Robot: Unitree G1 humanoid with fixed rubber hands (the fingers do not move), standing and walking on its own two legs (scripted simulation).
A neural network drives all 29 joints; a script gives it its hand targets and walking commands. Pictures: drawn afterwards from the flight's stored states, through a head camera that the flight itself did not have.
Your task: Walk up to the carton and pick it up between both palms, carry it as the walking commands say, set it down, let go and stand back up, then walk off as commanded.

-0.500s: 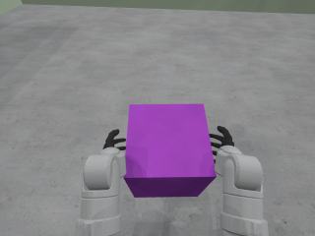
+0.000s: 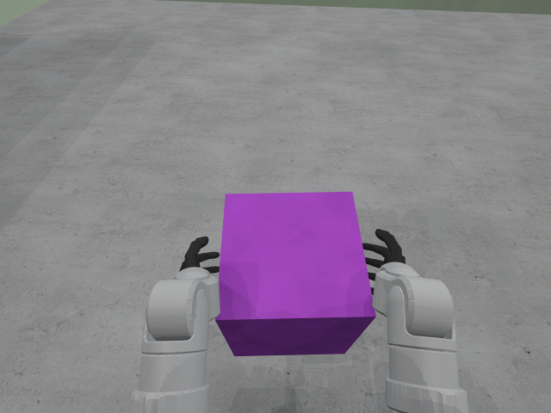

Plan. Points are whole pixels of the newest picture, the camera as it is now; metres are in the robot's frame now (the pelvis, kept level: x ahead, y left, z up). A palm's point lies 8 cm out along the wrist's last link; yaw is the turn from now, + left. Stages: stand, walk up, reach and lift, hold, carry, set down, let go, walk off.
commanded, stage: carry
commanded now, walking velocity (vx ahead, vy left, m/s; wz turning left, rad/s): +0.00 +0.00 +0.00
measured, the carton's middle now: (289, 279) +0.35 +0.02 +0.00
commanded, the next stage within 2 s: none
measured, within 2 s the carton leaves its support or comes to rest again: neither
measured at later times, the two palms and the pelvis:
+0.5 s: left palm out of the picture +0.11 +0.31 +0.04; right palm out of the picture +0.15 +0.04 +0.05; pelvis -0.15 +0.14 +0.00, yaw +1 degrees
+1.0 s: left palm out of the picture +0.05 +0.36 +0.06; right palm out of the picture +0.03 +0.09 +0.07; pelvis -0.25 +0.24 -0.01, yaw -2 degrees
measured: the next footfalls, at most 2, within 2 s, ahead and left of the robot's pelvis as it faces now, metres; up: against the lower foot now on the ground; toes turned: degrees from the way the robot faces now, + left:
left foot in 0.32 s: +0.03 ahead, +0.20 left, +0.00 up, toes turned +2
right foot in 0.64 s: -0.21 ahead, +0.05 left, +0.00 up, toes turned -5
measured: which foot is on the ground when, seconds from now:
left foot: down 0.00-0.14, up 0.16-0.30, down 0.32-0.68, up 0.70-0.84, down 0.86-1.00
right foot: down 0.00-0.30, up 0.32-0.62, down 0.64-1.00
